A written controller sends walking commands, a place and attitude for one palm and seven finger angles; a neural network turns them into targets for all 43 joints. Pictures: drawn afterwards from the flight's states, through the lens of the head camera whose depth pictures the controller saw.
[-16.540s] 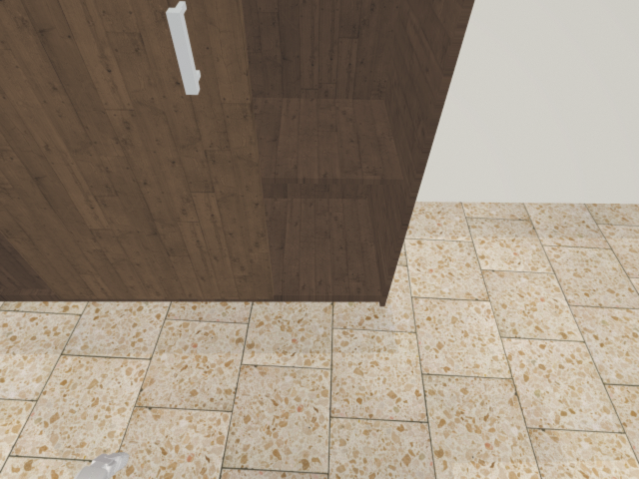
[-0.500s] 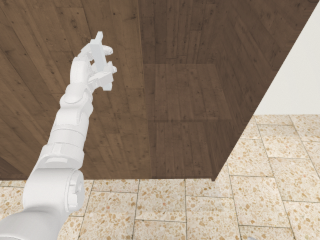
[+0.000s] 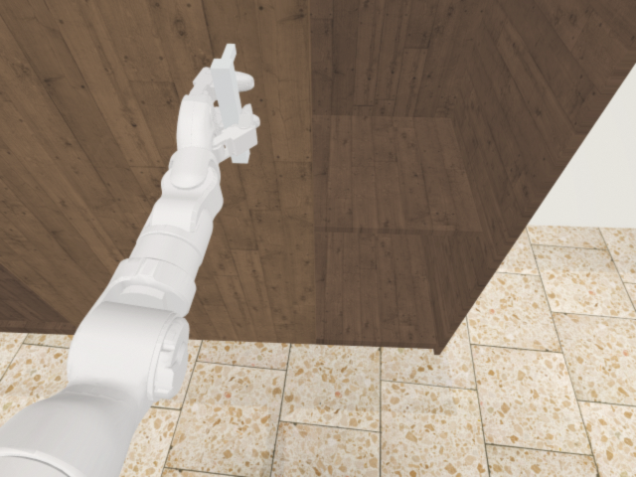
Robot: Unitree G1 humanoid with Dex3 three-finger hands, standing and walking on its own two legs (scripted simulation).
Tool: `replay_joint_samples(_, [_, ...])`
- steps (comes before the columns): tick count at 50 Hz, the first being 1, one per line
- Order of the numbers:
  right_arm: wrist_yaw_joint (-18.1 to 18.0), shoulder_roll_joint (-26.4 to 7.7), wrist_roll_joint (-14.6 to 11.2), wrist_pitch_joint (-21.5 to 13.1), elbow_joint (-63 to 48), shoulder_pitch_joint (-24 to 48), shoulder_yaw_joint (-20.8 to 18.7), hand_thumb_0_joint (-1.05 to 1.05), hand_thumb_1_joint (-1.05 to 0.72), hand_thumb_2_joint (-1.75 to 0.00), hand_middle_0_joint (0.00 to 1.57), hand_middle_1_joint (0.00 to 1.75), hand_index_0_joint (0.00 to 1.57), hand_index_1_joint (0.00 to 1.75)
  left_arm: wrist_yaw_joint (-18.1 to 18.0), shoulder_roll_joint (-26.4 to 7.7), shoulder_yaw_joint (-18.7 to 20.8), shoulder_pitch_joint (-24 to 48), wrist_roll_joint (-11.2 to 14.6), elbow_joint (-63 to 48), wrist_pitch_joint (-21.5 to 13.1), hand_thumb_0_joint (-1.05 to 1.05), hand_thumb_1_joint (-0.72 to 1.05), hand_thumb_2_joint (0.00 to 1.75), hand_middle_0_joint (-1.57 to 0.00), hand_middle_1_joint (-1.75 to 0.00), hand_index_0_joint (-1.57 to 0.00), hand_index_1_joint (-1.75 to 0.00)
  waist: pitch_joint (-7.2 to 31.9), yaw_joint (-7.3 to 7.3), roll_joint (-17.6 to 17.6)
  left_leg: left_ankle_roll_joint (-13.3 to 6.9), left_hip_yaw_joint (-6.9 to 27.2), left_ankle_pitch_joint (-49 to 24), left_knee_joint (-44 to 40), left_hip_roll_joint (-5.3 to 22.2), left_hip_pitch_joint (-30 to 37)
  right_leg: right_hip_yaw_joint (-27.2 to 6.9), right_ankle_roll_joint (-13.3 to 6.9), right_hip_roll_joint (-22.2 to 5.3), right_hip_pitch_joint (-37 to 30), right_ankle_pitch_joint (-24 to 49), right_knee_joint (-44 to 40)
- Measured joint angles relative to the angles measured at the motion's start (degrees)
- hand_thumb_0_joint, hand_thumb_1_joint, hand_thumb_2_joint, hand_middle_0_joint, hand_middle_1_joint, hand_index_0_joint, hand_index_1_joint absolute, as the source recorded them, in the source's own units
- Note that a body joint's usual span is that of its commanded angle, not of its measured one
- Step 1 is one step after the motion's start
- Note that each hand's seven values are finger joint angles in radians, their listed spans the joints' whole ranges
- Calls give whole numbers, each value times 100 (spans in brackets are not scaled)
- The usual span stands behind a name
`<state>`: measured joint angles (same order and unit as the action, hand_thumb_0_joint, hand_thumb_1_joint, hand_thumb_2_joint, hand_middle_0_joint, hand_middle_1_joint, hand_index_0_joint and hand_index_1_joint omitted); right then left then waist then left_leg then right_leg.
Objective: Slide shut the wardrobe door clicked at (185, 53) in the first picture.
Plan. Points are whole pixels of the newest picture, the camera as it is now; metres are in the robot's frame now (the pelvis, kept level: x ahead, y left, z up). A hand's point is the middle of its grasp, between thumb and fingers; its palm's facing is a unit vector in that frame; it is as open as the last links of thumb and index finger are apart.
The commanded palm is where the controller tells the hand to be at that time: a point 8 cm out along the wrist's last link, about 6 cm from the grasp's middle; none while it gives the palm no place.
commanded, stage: tug the door sideways, standing still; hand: left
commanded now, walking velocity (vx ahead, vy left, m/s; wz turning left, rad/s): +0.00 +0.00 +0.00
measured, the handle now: (235, 106) +0.54 +0.12 +0.17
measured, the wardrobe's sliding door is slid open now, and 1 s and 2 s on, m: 0.39 0.36 0.10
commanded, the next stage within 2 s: step sideways, sliding the door along in 0.22 s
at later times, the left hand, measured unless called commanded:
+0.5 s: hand (256, 132) +0.49 +0.09 +0.17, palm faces -0.01 -0.99 -0.13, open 6.0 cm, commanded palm +0.47 +0.12 +0.18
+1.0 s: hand (275, 132) +0.49 +0.06 +0.17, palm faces +0.19 -0.98 -0.09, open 6.2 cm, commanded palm +0.46 +0.04 +0.18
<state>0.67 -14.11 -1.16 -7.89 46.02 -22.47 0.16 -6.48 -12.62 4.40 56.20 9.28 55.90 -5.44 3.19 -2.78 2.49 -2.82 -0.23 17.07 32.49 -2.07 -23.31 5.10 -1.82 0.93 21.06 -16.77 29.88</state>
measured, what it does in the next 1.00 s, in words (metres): steps to the right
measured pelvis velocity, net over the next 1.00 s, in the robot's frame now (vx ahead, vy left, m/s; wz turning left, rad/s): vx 0.02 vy -0.11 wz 0.04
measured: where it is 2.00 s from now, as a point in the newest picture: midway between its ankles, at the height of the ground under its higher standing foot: outside the picture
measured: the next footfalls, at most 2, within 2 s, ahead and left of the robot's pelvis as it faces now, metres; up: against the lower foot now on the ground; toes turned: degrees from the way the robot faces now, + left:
right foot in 1.16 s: +0.17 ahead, -0.31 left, +0.00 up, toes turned +2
left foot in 1.36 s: +0.08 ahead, -0.03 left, +0.00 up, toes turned +17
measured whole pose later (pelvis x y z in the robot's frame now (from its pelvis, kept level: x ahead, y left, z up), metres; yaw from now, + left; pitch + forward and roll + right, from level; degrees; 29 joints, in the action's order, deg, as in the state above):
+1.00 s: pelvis +0.02 -0.11 -0.01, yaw +2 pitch -1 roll +1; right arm -2.3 -15.4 -3.1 -4.2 40.7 -9.7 -2.7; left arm -7.1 -16.6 2.8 54.6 8.9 36.7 -5.2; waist -14.9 3.9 0.0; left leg 3.3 -0.9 20.7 36.1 4.1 -14.3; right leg 0.4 -2.5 2.4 25.6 -25.0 54.9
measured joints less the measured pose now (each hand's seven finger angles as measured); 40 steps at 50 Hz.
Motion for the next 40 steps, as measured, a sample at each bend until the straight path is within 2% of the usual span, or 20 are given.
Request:
replay_joint_samples(17, [78, 3, 31, -297, 4, 157, -15, 0, -91, -90, 20, 30, 20, 30, -148, 192, -184, 204, 3, 191, -116, -1, 75, 81, -34, -140, -28, -140, 14, 10, -17, -38, -15, -2, 65, -46, -112, -13, 46, -50, 122, -13, 95])
replay_joint_samples(19, [-20, -12, 28, -176, -69, 272, 41, 0, -91, -90, 20, 30, 20, 30, 81, 80, 60, 126, -256, 68, -141, -1, 73, 81, -35, -140, -29, -140, -80, 29, -16, -55, -125, 15, 60, -3, -44, -124, 56, -12, 110, 0, 112])
replay_joint_samples(21, [-150, 3, 3, -58, -176, 385, 33, 0, -91, -90, 20, 30, 20, 30, 199, -119, 110, 59, -370, 5, -249, -1, 70, 81, -37, -140, -30, -140, -193, 25, -21, -65, -251, 34, 53, 42, 26, -251, 62, 29, 109, 13, 156])
replay_joint_samples(24, [-298, 33, -22, 72, -363, 475, -16, 0, -91, -90, 20, 30, 20, 30, 307, -331, 136, 9, -357, -160, -276, -2, 68, 82, -40, -140, -32, -140, -402, 49, -64, -67, -395, 99, 151, 58, 101, -387, 81, 34, 195, -82, 497])
replay_joint_samples(29, [-416, 88, -16, 288, -441, 617, -29, 0, -91, -90, 20, 30, 20, 30, 358, -569, 272, -64, -294, -341, -235, -3, 68, 83, -43, -140, -31, -140, -867, 74, -54, -5, -461, 147, 138, 109, 486, -564, 79, 74, 422, -816, 1716])
replay_joint_samples(31, [-431, 98, -35, 403, -430, 640, 21, 0, -91, -90, 20, 30, 20, 30, 351, -604, 327, -51, -290, -340, -203, -3, 68, 84, -43, -140, -30, -140, -1011, 106, -1, 75, -393, 155, 139, 195, 609, -545, 58, 66, 422, -850, 1758])
replay_joint_samples(33, [-436, 119, -66, 512, -430, 647, 75, 0, -91, -90, 20, 30, 20, 30, 335, -649, 363, -14, -289, -312, -170, -3, 68, 84, -44, -139, -30, -140, -1127, 156, 20, 189, -315, 218, 231, 302, 694, -502, 41, 35, 277, -662, 1383])
replay_joint_samples(35, [-435, 147, -111, 582, -460, 621, 114, 1, -91, -90, 20, 30, 20, 30, 293, -721, 344, 20, -257, -320, -94, -3, 69, 85, -44, -139, -29, -140, -1191, 239, -23, 326, -263, 370, 455, 399, 719, -431, 24, -14, 10, -212, 774])
replay_joint_samples(36, [-434, 136, -137, 592, -458, 637, 116, 1, -91, -90, 20, 30, 20, 30, 249, -750, 341, 16, -231, -356, -57, -3, 70, 85, -44, -139, -27, -140, -1251, 264, 23, 395, -204, 474, 610, 497, 727, -337, -6, 49, -84, 145, 668])
replay_joint_samples(38, [-439, 85, -186, 596, -417, 683, 69, 1, -90, -90, 20, 30, 20, 30, 126, -728, 320, -7, -187, -448, 20, -3, 72, 86, -44, -139, -23, -140, -1339, 207, 200, 362, -13, 463, 900, 700, 662, -77, -146, 218, -241, 138, 637])
replay_joint_samples(40, [-448, 56, -239, 600, -339, 733, 11, 1, -91, -90, 20, 30, 20, 30, 38, -645, 253, 24, -203, -544, 105, -2, 74, 86, -44, -139, -19, -140, -1354, 184, 162, 258, 100, 572, 1390, 683, 444, 128, -278, 214, -323, -20, 604])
